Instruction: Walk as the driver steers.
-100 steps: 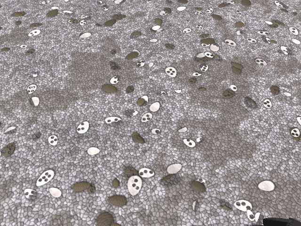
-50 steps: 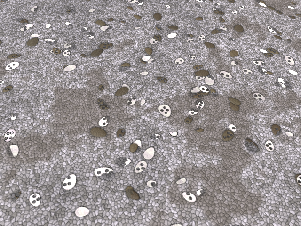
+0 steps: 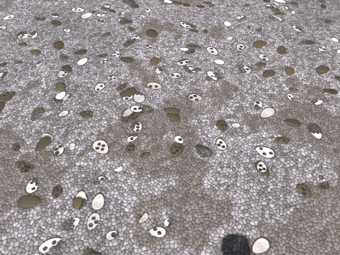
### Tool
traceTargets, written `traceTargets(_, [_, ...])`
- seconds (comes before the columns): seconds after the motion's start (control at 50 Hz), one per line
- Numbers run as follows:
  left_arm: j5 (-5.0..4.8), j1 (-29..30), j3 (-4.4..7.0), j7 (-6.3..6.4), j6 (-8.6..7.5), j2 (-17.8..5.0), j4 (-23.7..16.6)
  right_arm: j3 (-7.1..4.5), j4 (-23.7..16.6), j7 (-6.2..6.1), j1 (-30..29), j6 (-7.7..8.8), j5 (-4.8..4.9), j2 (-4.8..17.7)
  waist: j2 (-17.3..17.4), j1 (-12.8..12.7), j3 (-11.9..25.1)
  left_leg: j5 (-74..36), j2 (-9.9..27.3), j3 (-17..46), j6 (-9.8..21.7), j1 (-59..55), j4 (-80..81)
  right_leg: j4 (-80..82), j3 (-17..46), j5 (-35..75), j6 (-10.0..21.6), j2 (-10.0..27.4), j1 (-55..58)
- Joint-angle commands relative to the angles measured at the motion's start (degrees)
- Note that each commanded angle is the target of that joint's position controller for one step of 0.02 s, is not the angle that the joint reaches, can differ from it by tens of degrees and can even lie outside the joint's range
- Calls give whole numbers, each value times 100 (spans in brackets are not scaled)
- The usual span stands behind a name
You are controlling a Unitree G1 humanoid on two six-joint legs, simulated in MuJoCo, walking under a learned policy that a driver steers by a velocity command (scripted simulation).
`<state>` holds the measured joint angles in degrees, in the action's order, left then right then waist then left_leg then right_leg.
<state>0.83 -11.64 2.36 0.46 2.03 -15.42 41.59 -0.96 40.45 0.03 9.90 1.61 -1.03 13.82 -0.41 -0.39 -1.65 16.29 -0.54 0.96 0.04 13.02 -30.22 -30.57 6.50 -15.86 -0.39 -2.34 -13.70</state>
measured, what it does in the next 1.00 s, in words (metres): lifts its left foot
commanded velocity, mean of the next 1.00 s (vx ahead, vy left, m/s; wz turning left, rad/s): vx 0.10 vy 0.00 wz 0.03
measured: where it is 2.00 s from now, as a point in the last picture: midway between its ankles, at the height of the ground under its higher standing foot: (146, 232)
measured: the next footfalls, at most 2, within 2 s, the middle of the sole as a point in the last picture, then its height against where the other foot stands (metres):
left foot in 1.34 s outside the picture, level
right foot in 1.84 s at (159, 202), level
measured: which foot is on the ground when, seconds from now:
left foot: down 0.00-0.86, up 0.88-1.00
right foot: down 0.00-1.00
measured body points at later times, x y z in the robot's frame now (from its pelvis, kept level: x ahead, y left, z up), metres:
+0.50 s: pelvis +0.01 +0.00 +0.00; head +0.01 +0.01 +0.45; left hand +0.11 +0.26 -0.12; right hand +0.12 -0.25 -0.12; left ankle +0.00 +0.12 -0.73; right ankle +0.01 -0.13 -0.73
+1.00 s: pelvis +0.09 -0.03 +0.01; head +0.09 -0.05 +0.46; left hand +0.09 +0.25 -0.11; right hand +0.18 -0.30 -0.13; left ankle +0.04 +0.12 -0.66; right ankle +0.05 -0.13 -0.73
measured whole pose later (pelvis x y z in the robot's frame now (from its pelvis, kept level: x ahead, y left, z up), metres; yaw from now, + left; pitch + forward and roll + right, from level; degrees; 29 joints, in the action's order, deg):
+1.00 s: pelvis +0.09 -0.03 +0.01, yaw +4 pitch +0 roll +0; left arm -0.2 -20.1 3.3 0.0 -6.2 -13.8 53.9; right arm -2.7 48.4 -0.6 17.7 3.0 2.6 17.0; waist 2.5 -1.3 0.6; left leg 19.6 -0.6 5.6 3.5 25.2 -59.3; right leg -22.0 -3.4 -16.1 1.9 -0.7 -6.4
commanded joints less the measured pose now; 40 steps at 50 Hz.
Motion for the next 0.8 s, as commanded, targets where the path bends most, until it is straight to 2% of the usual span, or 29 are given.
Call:
traceTargets(0.02, [-6, 143, 152, 22, -134, -581, -314, -190, -397, -29, -75, 59, 24, 725, -94, 84, 308, -705, 386, 366, 175, -163, 417, 433, 362, 912, 149, 361, -31])
traceTargets(0.36, [-33, -39, 125, 152, -136, -452, 83, -146, -57, -56, 130, 55, 46, 614, 21, 32, 199, -784, 280, 278, 97, -59, 459, 395, 327, 1113, 116, 341, 201])
traceTargets(0.6, [-48, -87, 137, 208, -120, -392, 605, -123, 365, -96, 322, 71, 62, 599, 24, 35, 88, -670, 266, 294, 136, -15, 612, 463, 244, 1132, 31, 297, 306])
traceTargets(0.62, [-50, -186, 125, 213, -114, -337, 706, -114, 452, -102, 420, 61, 59, 573, 62, 32, 206, -105, 226, 275, 156, -56, 696, 471, 152, 647, 34, 219, 355])
traceTargets(0.64, [-81, -221, 134, 221, -108, -341, 774, -142, 501, -119, 450, 39, 87, 657, 163, 47, 94, 818, 200, 328, 242, 4, 793, 346, -13, -183, 71, 63, 188])
traceTargets(0.66, [-115, -223, 150, 224, -127, -364, 795, -192, 521, -142, 486, 16, 127, 808, 360, 83, -100, 1852, 306, 577, 426, 86, 959, 97, -211, -1105, 117, -96, -171])
traceTargets(0.68, [-133, -104, 145, 213, -191, -346, 734, -219, 554, -165, 622, 18, 163, 912, 603, 159, -340, 2698, 666, 1138, 693, 94, 1302, -243, -359, -1501, 141, -142, -665])
traceTargets(0.7, [-163, 60, 123, 181, -302, -257, 639, -257, 616, -179, 843, 44, 194, 1058, 925, 231, -503, 3309, 1241, 1959, 1033, -21, 1792, -769, -573, -1333, 142, -138, -1093])
traceTargets(0.72, [-201, 257, 108, 140, -427, -224, 539, -309, 659, -195, 907, 77, 208, 1207, 1082, 266, -745, 3408, 1774, 2668, 1347, 84, 2130, -1176, -602, -1043, 165, 85, -1335])
traceTargets(0.74, [-231, 376, 125, 95, -523, -286, 501, -329, 666, -210, 913, 120, 186, 1241, 1020, 288, -848, 3086, 1972, 2920, 1487, 94, 2242, -1445, -458, -1064, 219, 297, -1537])
traceTargets(0.76, [-250, 365, 138, 47, -593, -321, 504, -330, 648, -206, 854, 151, 175, 1216, 970, 257, -787, 2678, 2001, 2845, 1475, -81, 2234, -1486, -423, -1253, 282, 416, -1647])
traceTargets(0.78, [-264, 293, 135, -3, -649, -317, 533, -328, 604, -188, 738, 155, 208, 1186, 912, 192, -663, 2283, 1899, 2557, 1367, -191, 2188, -1195, -462, -1348, 348, 476, -1499])
traceTargets(0.8, [-255, 160, 135, -45, -705, -294, 606, -323, 558, -163, 549, 133, 279, 1180, 821, 54, -566, 1839, 1631, 2148, 1212, 39, 2102, -575, -579, -1098, 391, 417, -889])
